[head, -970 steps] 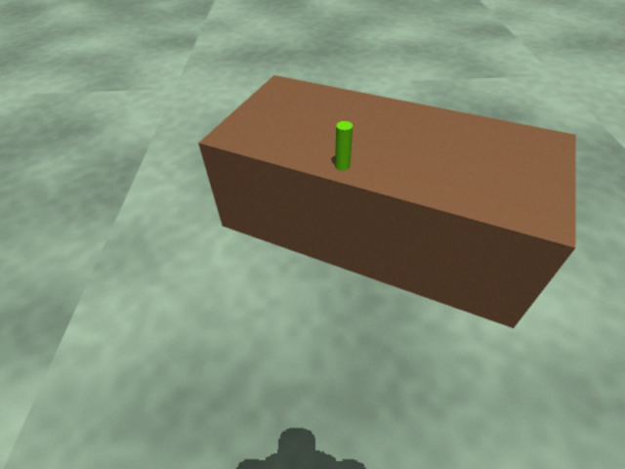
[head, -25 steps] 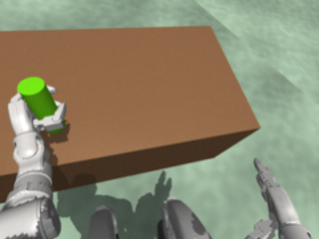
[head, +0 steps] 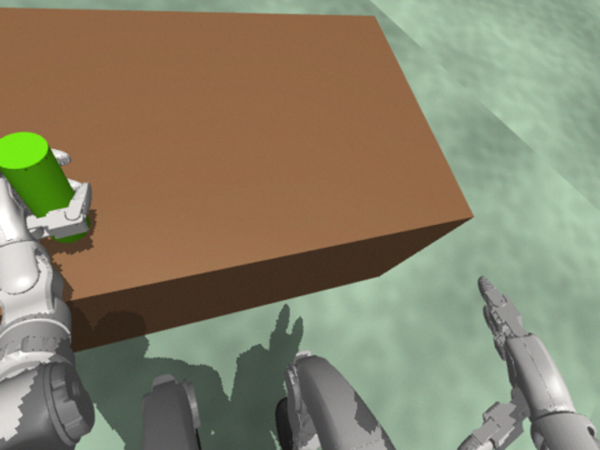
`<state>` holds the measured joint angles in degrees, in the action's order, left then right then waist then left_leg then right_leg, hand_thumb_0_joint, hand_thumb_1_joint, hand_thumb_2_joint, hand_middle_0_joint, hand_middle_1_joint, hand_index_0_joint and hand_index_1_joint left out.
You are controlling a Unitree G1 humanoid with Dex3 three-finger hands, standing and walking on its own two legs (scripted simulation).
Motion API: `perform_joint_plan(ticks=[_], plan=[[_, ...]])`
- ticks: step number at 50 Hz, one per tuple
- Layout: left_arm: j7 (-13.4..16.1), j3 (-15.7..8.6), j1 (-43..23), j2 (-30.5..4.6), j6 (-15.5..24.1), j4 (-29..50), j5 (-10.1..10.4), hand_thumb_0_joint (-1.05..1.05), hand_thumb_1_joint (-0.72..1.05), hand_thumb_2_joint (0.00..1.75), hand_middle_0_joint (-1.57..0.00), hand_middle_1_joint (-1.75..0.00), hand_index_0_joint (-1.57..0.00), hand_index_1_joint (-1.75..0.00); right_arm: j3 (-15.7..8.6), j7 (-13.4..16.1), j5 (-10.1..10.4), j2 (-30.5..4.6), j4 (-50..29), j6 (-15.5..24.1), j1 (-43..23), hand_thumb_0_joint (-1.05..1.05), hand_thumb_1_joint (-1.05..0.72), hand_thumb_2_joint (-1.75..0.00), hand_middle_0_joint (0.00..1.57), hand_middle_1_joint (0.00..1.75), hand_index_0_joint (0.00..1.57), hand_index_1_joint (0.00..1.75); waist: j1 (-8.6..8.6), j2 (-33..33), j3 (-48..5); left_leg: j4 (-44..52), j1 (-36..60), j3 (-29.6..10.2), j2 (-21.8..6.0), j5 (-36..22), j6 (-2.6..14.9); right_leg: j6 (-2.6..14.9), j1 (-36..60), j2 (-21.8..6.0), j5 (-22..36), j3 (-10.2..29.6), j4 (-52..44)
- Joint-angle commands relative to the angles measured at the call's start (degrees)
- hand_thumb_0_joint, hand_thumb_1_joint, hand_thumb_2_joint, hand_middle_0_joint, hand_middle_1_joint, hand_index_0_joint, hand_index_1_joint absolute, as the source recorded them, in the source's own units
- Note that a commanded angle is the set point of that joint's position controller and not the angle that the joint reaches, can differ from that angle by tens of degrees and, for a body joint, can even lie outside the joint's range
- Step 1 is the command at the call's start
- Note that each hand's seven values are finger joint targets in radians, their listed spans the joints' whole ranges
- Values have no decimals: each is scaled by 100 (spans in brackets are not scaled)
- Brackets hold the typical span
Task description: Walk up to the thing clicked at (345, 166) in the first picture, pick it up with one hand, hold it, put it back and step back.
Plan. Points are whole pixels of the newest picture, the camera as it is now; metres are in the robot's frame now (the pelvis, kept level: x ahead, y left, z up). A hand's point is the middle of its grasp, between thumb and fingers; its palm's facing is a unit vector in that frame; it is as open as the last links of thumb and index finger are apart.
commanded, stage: lower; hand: left
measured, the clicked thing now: (48, 194) +0.49 +0.23 -0.04
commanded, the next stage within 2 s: loosen in 0.70 s
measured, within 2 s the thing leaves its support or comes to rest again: rests again in 0.60 s
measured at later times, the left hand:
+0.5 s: hand (66, 208) +0.49 +0.22 -0.07, palm faces +0.26 -0.97 -0.01, open 7.2 cm
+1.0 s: hand (67, 209) +0.49 +0.22 -0.08, palm faces +0.26 -0.97 +0.01, open 7.3 cm
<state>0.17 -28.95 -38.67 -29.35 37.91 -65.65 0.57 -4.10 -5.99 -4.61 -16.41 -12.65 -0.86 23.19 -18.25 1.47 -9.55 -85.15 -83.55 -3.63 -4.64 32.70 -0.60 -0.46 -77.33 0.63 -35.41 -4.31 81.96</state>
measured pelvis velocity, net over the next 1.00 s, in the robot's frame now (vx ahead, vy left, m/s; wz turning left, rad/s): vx -0.01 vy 0.00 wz -0.01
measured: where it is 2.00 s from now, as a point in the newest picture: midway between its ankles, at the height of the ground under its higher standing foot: outside the picture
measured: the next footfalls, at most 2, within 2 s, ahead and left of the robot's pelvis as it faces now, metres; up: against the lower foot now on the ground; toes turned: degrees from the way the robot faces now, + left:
none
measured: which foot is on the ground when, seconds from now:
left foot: down 0.00-1.00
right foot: down 0.00-1.00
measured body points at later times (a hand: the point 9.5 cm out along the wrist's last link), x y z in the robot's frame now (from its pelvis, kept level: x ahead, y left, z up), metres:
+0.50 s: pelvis +0.00 +0.00 -0.02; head +0.18 +0.09 +0.38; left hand +0.47 +0.27 -0.07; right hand +0.17 -0.26 +0.06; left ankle +0.05 +0.12 -0.57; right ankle +0.02 -0.13 -0.57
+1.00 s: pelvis -0.01 +0.00 -0.03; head +0.18 +0.09 +0.37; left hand +0.47 +0.27 -0.08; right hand +0.17 -0.26 +0.06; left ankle +0.05 +0.12 -0.57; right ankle +0.02 -0.13 -0.57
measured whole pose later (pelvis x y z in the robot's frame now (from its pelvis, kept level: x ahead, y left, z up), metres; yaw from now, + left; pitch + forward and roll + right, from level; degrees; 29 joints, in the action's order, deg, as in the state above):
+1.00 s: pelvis -0.01 +0.00 -0.03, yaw -1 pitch +33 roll -6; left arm 0.2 -30.9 -40.4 -32.3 39.7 -67.1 0.1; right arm -5.7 -6.8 -3.8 -18.2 -20.4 0.0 24.7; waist -20.6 2.1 -9.8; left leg -91.9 -91.5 -4.5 -4.4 33.5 -0.3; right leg -0.7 -84.9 0.6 -36.4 -4.6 88.5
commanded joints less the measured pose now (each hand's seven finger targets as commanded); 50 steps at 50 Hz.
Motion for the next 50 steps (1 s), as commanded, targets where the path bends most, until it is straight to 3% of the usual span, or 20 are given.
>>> perform_joint_plan(ticks=[1,3,6,7,10,11,13,17,18,21,24,26,29,32,37,40,41,46,49,50], plan=[[27,-77,-1825,-1167,384,1163,78,0,44,135,-143,-151,-145,-150,-716,125,29,-973,-949,298,411,0,53,-5,5,5,5,5,111,-1661,-3089,814,2718,-38,228,-1901,146,138,1242,185,2008,283,-933],[33,-87,-1810,-1149,395,1142,63,0,45,136,-142,-151,-145,-150,-869,145,43,-1096,-1136,321,303,0,54,-5,5,5,5,5,57,-1645,-3149,825,2844,-78,206,-1991,129,164,1109,205,2007,204,-863],[30,-69,-1864,-1118,445,1141,40,0,45,136,-142,-150,-144,-150,-874,145,48,-1109,-1138,311,255,0,54,-5,5,5,5,5,125,-1697,-3153,845,2959,-140,181,-2066,80,219,857,244,1896,78,-702],[40,-70,-1838,-1105,462,1118,39,0,46,136,-142,-151,-145,-151,-976,160,55,-1167,-1259,331,198,0,54,-5,5,5,5,5,53,-1677,-3263,797,2972,-163,175,-2167,84,216,896,246,1987,65,-660],[33,-38,-1832,-1045,491,1040,29,0,45,138,-142,-151,-144,-151,-938,147,55,-1120,-1223,319,409,0,54,-5,5,5,5,5,-6,-1682,-3229,761,2929,-136,184,-2152,99,207,896,242,2031,74,-664],[35,-44,-1810,-1089,486,1081,3,0,46,136,-141,-150,-143,-150,-844,133,50,-1065,-1217,315,441,0,54,-5,5,5,5,5,59,-1695,-3186,766,2895,-114,198,-2123,104,203,924,239,2016,80,-682],[18,7,-1717,-994,461,978,-3,0,45,136,-139,-148,-141,-148,-899,129,48,-1096,-1258,300,475,0,54,-5,5,5,5,5,3,-1750,-3199,748,2992,-143,188,-2198,84,205,843,237,2032,57,-650],[76,-138,-1815,-1315,473,1155,-70,0,44,133,-137,-146,-139,-146,-1052,104,36,-1132,-1042,276,704,0,54,-5,5,5,5,5,-4,-2037,-3142,674,2971,-100,203,-1962,79,212,659,227,1843,100,-591],[79,-13,-1890,-1078,486,1244,-35,0,44,133,-137,-146,-139,-146,-977,92,28,-1104,-1258,287,601,0,54,-5,5,5,5,5,-82,-2029,-3212,661,3005,-127,189,-2073,79,217,643,233,1908,67,-581],[92,-41,-1980,-1181,498,1337,-53,0,41,131,-136,-144,-138,-144,-988,91,20,-1122,-1232,317,505,0,54,-5,5,5,5,5,-18,-2071,-3238,586,3041,-121,182,-2240,76,219,596,235,1993,82,-536],[97,20,-1954,-1106,501,1186,-87,0,43,134,-140,-147,-141,-147,-971,96,21,-1107,-1366,326,407,0,54,-5,5,5,5,5,-56,-2046,-3180,601,2915,-147,178,-2142,71,229,575,230,1927,64,-502],[118,-56,-1910,-1194,509,1038,-107,0,41,134,-139,-147,-141,-148,-972,95,20,-1154,-1418,321,299,0,54,-5,5,5,5,5,-9,-2079,-3118,636,2878,-192,167,-2011,42,250,425,228,1745,30,-441],[147,-103,-1786,-1205,493,802,-120,0,42,136,-139,-148,-141,-148,-1064,116,20,-1226,-1428,299,330,0,55,-5,5,5,5,5,-86,-1931,-2997,647,2683,-188,174,-1652,62,235,414,238,1563,24,-483],[147,-229,-1848,-1383,536,984,-98,0,43,136,-140,-149,-142,-149,-1048,91,29,-1185,-1479,309,445,0,55,-5,5,5,5,5,-70,-1899,-3062,602,2541,-152,201,-1378,87,218,450,243,1420,72,-484],[117,-173,-1890,-1330,544,893,-84,0,41,132,-138,-145,-140,-145,-1004,72,55,-1139,-1589,366,568,0,54,-5,5,5,5,5,-229,-1762,-3044,420,2235,-100,222,-1394,145,161,580,223,1570,204,-511],[82,-109,-1865,-1216,520,714,-69,0,40,131,-136,-143,-137,-144,-976,94,75,-1181,-1683,401,412,0,54,-5,5,5,5,5,-223,-1702,-2959,400,2227,-144,212,-1445,128,177,377,227,1563,142,-432],[80,-152,-1848,-1311,520,719,-89,0,43,124,-141,-142,-145,-140,-1039,99,78,-1236,-1696,391,435,0,53,-5,5,5,5,5,-221,-1748,-3010,408,2307,-159,205,-1582,116,203,327,238,1629,94,-375],[13,-136,-1849,-1240,477,734,-36,0,18,84,-115,-109,-121,-104,-1052,85,86,-1226,-1719,351,614,0,54,-4,5,5,5,5,-249,-1847,-3087,376,2394,-148,208,-1734,108,192,383,228,1766,92,-374],[-13,-126,-1853,-1339,438,812,-87,0,1,65,-108,-96,-113,-91,-1059,71,96,-1179,-1624,353,652,0,53,-4,5,5,5,5,-199,-1939,-3001,375,2376,-118,218,-1473,108,192,289,221,1546,133,-391],[-25,-46,-1882,-1166,424,763,-84,0,-5,59,-105,-92,-111,-87,-1059,76,96,-1176,-1637,357,644,0,53,-4,5,5,5,5,-267,-1857,-2962,425,2384,-150,201,-1326,100,192,185,232,1430,85,-391]])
